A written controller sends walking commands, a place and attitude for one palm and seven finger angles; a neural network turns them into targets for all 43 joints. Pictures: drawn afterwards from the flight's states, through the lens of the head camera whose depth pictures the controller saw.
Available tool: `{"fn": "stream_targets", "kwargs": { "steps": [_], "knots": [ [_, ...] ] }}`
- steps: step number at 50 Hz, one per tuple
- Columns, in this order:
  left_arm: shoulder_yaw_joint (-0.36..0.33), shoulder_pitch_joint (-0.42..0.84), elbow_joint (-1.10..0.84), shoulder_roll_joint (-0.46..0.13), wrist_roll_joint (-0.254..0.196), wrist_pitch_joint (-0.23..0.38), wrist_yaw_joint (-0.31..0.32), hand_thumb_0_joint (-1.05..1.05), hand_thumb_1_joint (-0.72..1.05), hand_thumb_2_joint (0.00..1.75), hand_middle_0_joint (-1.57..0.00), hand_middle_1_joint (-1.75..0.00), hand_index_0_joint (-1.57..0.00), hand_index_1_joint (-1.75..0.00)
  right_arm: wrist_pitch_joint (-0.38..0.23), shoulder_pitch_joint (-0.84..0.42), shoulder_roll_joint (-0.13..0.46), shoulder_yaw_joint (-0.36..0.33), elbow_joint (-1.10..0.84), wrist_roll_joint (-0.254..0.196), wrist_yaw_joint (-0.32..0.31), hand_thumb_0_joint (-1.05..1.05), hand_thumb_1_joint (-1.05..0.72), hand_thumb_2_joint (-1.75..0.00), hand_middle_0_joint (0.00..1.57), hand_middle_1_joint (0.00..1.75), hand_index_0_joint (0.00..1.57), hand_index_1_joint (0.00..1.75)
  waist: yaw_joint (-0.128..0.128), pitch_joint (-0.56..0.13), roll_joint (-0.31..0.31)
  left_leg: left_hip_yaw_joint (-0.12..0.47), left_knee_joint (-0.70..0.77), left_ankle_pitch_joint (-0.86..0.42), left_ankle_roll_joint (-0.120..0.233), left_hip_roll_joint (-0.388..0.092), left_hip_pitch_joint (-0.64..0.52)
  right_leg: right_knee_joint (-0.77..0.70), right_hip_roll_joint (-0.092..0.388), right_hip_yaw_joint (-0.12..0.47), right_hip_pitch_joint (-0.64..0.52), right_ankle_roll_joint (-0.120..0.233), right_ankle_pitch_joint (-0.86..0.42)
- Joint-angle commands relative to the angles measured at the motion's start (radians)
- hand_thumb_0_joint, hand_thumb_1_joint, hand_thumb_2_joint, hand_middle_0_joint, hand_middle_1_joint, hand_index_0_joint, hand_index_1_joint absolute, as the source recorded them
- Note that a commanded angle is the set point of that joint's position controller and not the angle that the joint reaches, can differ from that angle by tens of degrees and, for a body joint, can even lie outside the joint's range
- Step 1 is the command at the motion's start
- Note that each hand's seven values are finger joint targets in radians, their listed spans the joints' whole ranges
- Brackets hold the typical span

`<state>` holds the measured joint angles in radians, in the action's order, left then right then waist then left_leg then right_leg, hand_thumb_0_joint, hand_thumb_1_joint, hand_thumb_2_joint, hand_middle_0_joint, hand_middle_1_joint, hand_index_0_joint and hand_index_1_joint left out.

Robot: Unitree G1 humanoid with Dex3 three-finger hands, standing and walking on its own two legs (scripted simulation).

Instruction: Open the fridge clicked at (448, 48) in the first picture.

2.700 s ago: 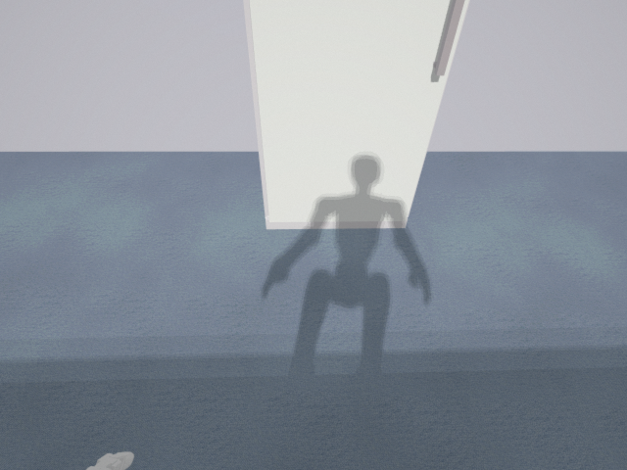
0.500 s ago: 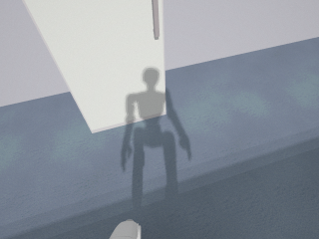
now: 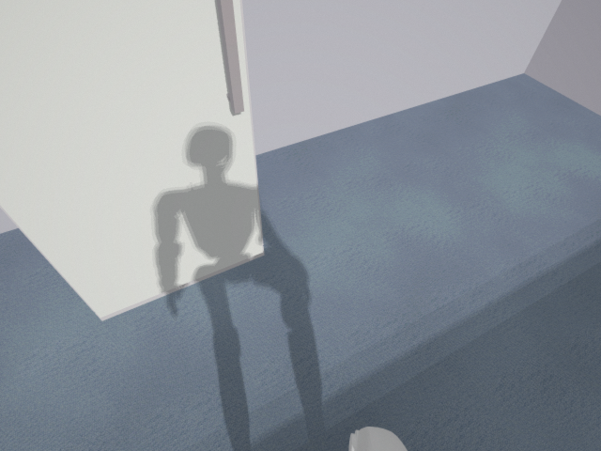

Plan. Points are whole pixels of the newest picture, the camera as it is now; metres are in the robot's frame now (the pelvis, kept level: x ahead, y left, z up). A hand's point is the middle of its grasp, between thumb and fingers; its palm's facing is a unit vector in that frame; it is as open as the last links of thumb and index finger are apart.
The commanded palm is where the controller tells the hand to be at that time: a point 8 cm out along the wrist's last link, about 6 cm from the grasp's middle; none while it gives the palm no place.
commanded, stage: turn to face it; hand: right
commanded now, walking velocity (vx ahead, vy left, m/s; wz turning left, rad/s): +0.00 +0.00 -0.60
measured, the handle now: out of the picture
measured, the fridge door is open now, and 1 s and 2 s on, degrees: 0 0 0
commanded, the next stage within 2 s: take the last steps up to it in 1.18 s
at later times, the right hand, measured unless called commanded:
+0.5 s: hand out of the picture +0.12 -0.23 -0.18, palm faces -0.01 +0.98 -0.17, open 7.4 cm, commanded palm none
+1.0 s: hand (408, 394) +0.25 -0.15 -0.14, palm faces -0.33 +0.91 -0.26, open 7.4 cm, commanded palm none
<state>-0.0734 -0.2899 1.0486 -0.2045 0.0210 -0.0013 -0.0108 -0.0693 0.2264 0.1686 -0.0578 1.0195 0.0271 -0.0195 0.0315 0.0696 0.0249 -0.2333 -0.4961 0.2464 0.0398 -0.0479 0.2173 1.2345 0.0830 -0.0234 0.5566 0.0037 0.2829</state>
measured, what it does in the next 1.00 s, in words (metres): steps on the spot, turning left: right foot, then left foot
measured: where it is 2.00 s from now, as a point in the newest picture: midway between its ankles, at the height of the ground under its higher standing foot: outside the picture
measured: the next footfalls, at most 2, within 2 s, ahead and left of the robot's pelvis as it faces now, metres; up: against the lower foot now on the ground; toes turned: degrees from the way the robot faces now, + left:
right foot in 0.22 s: +0.20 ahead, -0.15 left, +0.00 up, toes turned -10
left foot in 0.68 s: +0.13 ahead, +0.10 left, +0.00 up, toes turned +22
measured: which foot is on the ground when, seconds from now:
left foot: down 0.00-0.24, up 0.26-0.66, down 0.68-1.00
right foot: up 0.00-0.20, down 0.22-0.68, up 0.70-1.00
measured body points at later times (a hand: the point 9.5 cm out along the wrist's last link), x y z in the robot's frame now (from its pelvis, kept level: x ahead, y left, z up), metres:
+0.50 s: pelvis +0.10 -0.05 +0.00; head +0.13 -0.06 +0.45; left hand +0.21 +0.17 -0.14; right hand +0.12 -0.28 -0.16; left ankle +0.08 +0.08 -0.67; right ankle +0.16 -0.14 -0.74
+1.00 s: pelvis +0.09 +0.00 +0.01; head +0.11 +0.04 +0.45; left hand +0.04 +0.27 -0.15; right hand +0.26 -0.20 -0.12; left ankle +0.10 +0.08 -0.74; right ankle +0.14 -0.16 -0.67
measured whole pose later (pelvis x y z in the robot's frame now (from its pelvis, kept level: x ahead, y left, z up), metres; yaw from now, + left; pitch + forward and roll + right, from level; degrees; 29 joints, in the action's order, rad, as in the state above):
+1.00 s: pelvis +0.09 +0.00 +0.01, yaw +22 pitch +1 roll -2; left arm -0.07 -0.21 0.97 -0.26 0.02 -0.06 0.01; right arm 0.02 0.19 0.18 -0.06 0.93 0.02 0.00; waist 0.00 0.05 0.03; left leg -0.01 -0.47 0.20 0.07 0.04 0.29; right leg 1.00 0.08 -0.01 0.45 -0.09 0.36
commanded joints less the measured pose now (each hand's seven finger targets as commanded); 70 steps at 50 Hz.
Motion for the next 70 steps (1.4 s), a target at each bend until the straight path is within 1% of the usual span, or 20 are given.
{"fn": "stream_targets", "kwargs": {
  "steps": [1,9,10,12,13,16,19,29,32,33,34,36,41,53,58,59,61,62,65,70],
  "knots": [
    [0.009,0.005,-0.07,0.014,0.0,-0.013,-0.019,0.0,0.9,0.9,-0.2,-0.3,-0.2,-0.3,-0.012,0.055,0.117,-0.005,-0.041,-0.004,-0.005,0.0,-0.9,-0.9,0.2,0.3,0.2,0.3,0.005,-0.01,-0.129,0.073,0.246,-0.394,0.051,-0.274,0.035,-0.151,0.051,-0.026,0.01,-0.041,-0.063],
    [0.039,0.051,-0.057,0.014,0.003,0.025,-0.001,0.0,0.9,0.9,-0.2,-0.3,-0.2,-0.3,0.019,0.159,0.121,0.022,0.024,-0.007,-0.012,0.0,-0.9,-0.9,0.2,0.3,0.2,0.3,-0.025,-0.07,-0.141,0.101,0.071,-0.54,0.037,-0.197,-0.034,-0.677,-0.029,-0.096,-0.331,-0.019,-0.203],
    [0.029,-0.011,-0.034,-0.031,0.005,0.035,0.004,0.0,0.9,0.9,-0.2,-0.3,-0.2,-0.3,0.025,0.164,0.112,0.025,0.029,-0.01,-0.014,0.0,-0.9,-0.9,0.2,0.3,0.2,0.3,-0.004,-0.12,-0.076,0.105,-0.028,-0.455,0.01,-0.166,-0.011,-0.761,0.004,-0.079,-0.468,-0.02,-0.378],
    [0.002,-0.096,-0.027,-0.198,0.0,0.044,0.027,0.0,0.9,0.9,-0.2,-0.3,-0.2,-0.3,0.039,0.251,0.052,0.033,0.027,-0.031,-0.016,0.0,-0.9,-0.9,0.2,0.3,0.2,0.3,0.007,-0.286,0.249,0.083,-0.321,0.33,-0.073,-0.023,0.162,-0.765,0.351,0.196,-0.718,0.138,-0.969],
    [0.003,-0.068,-0.032,-0.208,-0.005,0.031,0.036,0.0,0.9,0.9,-0.2,-0.3,-0.2,-0.3,0.051,0.24,0.069,0.027,0.026,-0.022,-0.018,0.0,-0.9,-0.9,0.2,0.3,0.2,0.3,0.007,-0.253,0.209,0.145,-0.465,0.474,-0.07,-0.019,0.173,-0.814,0.391,0.17,-0.646,0.194,-0.871],
    [0.017,0.078,-0.075,-0.142,-0.001,0.025,0.051,0.0,0.9,0.9,-0.2,-0.3,-0.2,-0.3,0.08,0.139,0.086,0.0,0.021,-0.011,-0.001,0.0,-0.9,-0.9,0.2,0.3,0.2,0.3,-0.012,-0.096,0.16,0.199,-0.628,0.33,-0.077,-0.056,0.251,-0.869,0.335,0.066,-0.45,0.157,-0.657],
    [0.009,0.125,-0.095,-0.124,-0.002,0.02,0.048,0.0,0.9,0.9,-0.2,-0.3,-0.2,-0.3,0.101,0.146,0.067,-0.017,0.002,-0.01,0.011,0.0,-0.9,-0.9,0.2,0.3,0.2,0.3,-0.037,-0.092,0.093,0.178,-0.633,0.245,-0.087,-0.052,0.254,-0.905,0.299,-0.037,-0.405,0.135,-0.476],
    [-0.038,0.156,-0.131,-0.146,0.006,0.0,0.033,0.0,0.9,0.9,-0.2,-0.3,-0.2,-0.3,0.117,0.056,0.058,-0.045,-0.116,-0.002,0.03,0.0,-0.9,-0.9,0.2,0.3,0.2,0.3,-0.031,-0.09,0.153,0.129,-0.312,0.175,-0.078,-0.042,0.184,-0.906,0.341,-0.125,-0.376,0.119,-0.115],
    [-0.041,0.169,-0.144,-0.153,0.005,-0.01,0.023,0.0,0.9,0.9,-0.2,-0.3,-0.2,-0.3,0.103,0.117,0.092,-0.051,-0.116,0.002,0.027,0.0,-0.9,-0.9,0.2,0.3,0.2,0.3,-0.078,-0.114,0.06,0.103,-0.08,-0.006,-0.057,-0.005,0.007,-0.72,0.296,-0.202,-0.294,0.041,-0.058],
    [-0.033,0.151,-0.159,-0.111,-0.002,-0.017,0.018,0.0,0.9,0.9,-0.2,-0.3,-0.2,-0.3,0.092,0.139,0.167,-0.06,-0.118,0.009,0.019,0.0,-0.9,-0.9,0.2,0.3,0.2,0.3,-0.097,-0.105,-0.141,0.282,0.091,-0.06,-0.01,-0.115,-0.073,-0.507,0.204,-0.262,-0.165,-0.027,0.095],
    [-0.009,0.186,-0.213,-0.037,-0.004,-0.021,0.009,0.0,0.9,0.9,-0.2,-0.3,-0.2,-0.3,0.081,0.145,0.291,-0.078,-0.127,0.014,0.004,0.0,-0.9,-0.9,0.2,0.3,0.2,0.3,-0.122,-0.071,-0.43,0.675,0.227,-0.24,0.105,-0.346,-0.083,-0.232,0.048,-0.216,0.075,-0.078,0.361],
    [-0.014,0.214,-0.225,-0.078,-0.007,-0.038,0.015,0.0,0.9,0.9,-0.2,-0.3,-0.2,-0.3,0.085,0.122,0.288,-0.079,-0.138,0.0,-0.011,0.0,-0.9,-0.9,0.2,0.3,0.2,0.3,-0.11,-0.065,-0.273,0.605,0.242,-0.134,0.163,-0.327,0.008,-0.067,0.058,-0.015,0.066,-0.055,0.274],
    [-0.014,0.091,-0.156,-0.097,0.003,-0.034,0.016,0.0,0.9,0.9,-0.2,-0.3,-0.2,-0.3,0.076,-0.044,0.217,-0.051,-0.185,-0.008,0.001,0.0,-0.9,-0.9,0.2,0.3,0.2,0.3,-0.024,-0.121,-0.143,0.422,0.183,-0.18,0.093,-0.167,-0.024,-0.103,0.031,0.0,0.001,-0.084,0.035],
    [0.007,0.117,-0.158,-0.089,-0.011,-0.025,0.037,0.0,0.9,0.9,-0.2,-0.3,-0.2,-0.3,0.085,0.011,0.235,-0.055,-0.138,-0.001,0.005,0.0,-0.9,-0.9,0.2,0.3,0.2,0.3,-0.068,-0.12,-0.154,0.569,0.184,-0.264,0.162,-0.185,-0.073,-0.423,-0.022,0.007,-0.12,-0.069,0.154],
    [0.014,-0.03,-0.108,-0.078,-0.018,-0.005,0.049,0.0,0.9,0.9,-0.2,-0.3,-0.2,-0.3,0.096,-0.062,0.217,-0.052,-0.14,-0.012,0.004,0.0,-0.9,-0.9,0.2,0.3,0.2,0.3,0.001,-0.155,-0.134,0.553,0.11,-0.215,0.089,-0.113,0.036,-0.791,-0.048,-0.011,-0.396,-0.036,-0.03],
    [0.011,-0.059,-0.099,-0.103,-0.017,0.006,0.054,0.0,0.9,0.9,-0.2,-0.3,-0.2,-0.3,0.097,-0.059,0.178,-0.044,-0.145,-0.019,0.006,0.0,-0.9,-0.9,0.2,0.3,0.2,0.3,0.012,-0.166,-0.053,0.488,0.041,-0.143,0.043,-0.05,0.112,-0.892,0.018,0.038,-0.501,-0.015,-0.063],
    [-0.006,0.0,-0.142,-0.215,-0.002,-0.001,0.056,0.0,0.9,0.9,-0.2,-0.3,-0.2,-0.3,0.103,-0.055,0.123,-0.033,-0.163,-0.017,0.016,0.0,-0.9,-0.9,0.2,0.3,0.2,0.3,-0.005,-0.072,0.273,0.268,-0.3,0.293,-0.054,0.104,0.329,-1.017,0.346,0.37,-0.445,0.135,-0.153],
    [0.004,0.045,-0.163,-0.2,0.006,-0.004,0.055,0.0,0.9,0.9,-0.2,-0.3,-0.2,-0.3,0.107,-0.061,0.143,-0.041,-0.159,-0.011,0.019,0.0,-0.9,-0.9,0.2,0.3,0.2,0.3,-0.016,-0.035,0.167,0.303,-0.432,0.273,-0.059,0.068,0.274,-1.022,0.352,0.338,-0.319,0.181,-0.105],
    [0.028,0.105,-0.158,-0.118,0.004,0.007,0.064,0.0,0.9,0.9,-0.2,-0.3,-0.2,-0.3,0.118,-0.009,0.134,-0.047,-0.105,-0.001,0.029,0.0,-0.9,-0.9,0.2,0.3,0.2,0.3,-0.057,-0.011,0.132,0.284,-0.596,0.159,-0.071,0.055,0.298,-0.991,0.202,0.141,-0.32,0.124,-0.203],
    [0.012,-0.055,-0.094,-0.126,0.007,0.031,0.054,0.0,0.9,0.9,-0.2,-0.3,-0.2,-0.3,0.097,-0.068,0.102,-0.02,-0.107,0.003,0.045,0.0,-0.9,-0.9,0.2,0.3,0.2,0.3,0.012,-0.036,0.104,0.223,-0.486,0.132,-0.079,0.016,0.385,-1.011,0.207,0.135,-0.531,0.147,-0.101]
  ]
}}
